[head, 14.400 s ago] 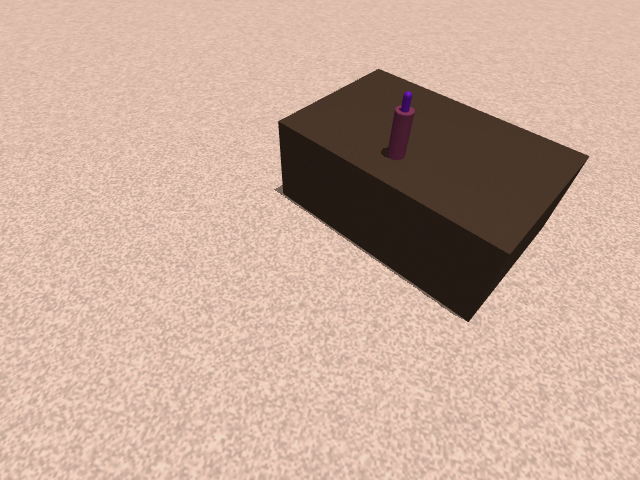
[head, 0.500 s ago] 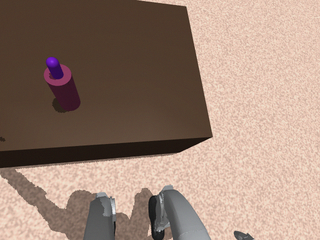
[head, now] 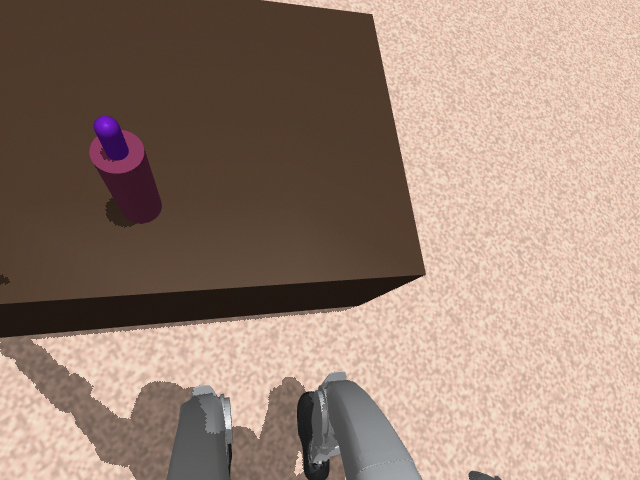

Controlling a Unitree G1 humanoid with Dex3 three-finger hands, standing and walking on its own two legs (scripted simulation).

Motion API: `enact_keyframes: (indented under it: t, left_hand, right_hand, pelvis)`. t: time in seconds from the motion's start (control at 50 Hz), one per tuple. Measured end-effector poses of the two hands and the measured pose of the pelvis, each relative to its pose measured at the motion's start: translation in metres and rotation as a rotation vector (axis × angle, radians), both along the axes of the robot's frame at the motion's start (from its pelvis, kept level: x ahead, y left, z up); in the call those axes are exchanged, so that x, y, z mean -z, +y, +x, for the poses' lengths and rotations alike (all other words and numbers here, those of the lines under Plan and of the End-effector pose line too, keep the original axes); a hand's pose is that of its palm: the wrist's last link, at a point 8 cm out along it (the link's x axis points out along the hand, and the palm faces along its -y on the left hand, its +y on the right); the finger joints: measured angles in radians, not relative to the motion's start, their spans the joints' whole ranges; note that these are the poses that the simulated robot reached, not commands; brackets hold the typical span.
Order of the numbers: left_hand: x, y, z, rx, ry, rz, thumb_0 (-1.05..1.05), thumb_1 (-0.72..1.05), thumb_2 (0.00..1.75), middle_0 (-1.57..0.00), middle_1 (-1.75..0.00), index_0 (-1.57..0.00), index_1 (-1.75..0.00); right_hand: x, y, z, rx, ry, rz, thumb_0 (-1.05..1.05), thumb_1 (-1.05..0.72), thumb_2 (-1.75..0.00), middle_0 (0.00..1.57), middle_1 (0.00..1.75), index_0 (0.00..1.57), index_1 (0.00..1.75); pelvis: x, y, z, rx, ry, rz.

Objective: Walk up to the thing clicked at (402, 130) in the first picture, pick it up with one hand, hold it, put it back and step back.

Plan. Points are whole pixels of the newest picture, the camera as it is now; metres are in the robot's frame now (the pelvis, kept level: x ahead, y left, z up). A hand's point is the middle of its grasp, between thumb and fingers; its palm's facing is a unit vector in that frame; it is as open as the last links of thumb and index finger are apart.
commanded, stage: go down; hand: left
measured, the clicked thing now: (126, 172) +0.53 +0.21 -0.15
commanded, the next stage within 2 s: approach in 1.16 s
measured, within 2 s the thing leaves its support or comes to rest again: neither
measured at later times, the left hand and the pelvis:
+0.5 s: hand out of the picture +0.48 +0.41 +0.08, palm faces +0.29 -0.96 +0.01, open 17.5 cm; pelvis +0.00 +0.00 +0.00, yaw +0 degrees
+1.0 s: hand out of the picture +0.48 +0.41 +0.08, palm faces +0.30 -0.96 +0.00, open 17.6 cm; pelvis +0.00 -0.01 +0.00, yaw +0 degrees
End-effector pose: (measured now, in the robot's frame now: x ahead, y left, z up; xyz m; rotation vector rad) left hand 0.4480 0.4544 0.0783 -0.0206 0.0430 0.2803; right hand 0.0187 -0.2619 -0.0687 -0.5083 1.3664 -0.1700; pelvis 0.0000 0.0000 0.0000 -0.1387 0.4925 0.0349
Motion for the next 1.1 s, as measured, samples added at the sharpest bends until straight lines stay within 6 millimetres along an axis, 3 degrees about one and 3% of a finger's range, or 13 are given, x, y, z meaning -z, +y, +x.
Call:
enact_keyframes:
  t: [0.6, 1.1]
  left_hand:
    - [0.0, -0.002, -0.006, -0.012, 0.004, 0.011, -0.01, -0.56, 0.1, -0.04, -0.06, -0.04, -0.07]
    - [0.003, -0.004, -0.003, -0.006, 0.015, 0.01, -0.01, -0.59, 0.1, -0.04, -0.07, -0.04, -0.08]
  right_hand:
    - [0.004, -0.002, -0.004, 0.004, 0.0, 0.013, 0.0, -0.89, -0.9, 0.21, 0.3, 0.21, 0.3]
    - [0.007, -0.006, 0.009, -0.01, -0.005, 0.017, 0.0, -0.89, -0.9, 0.21, 0.3, 0.21, 0.3]
  pelvis:
    - [0.002, -0.003, -0.005, 0.001, -0.002, 0.004]
    - [0.002, -0.006, 0.002, 0.0, 0.01, 0.008]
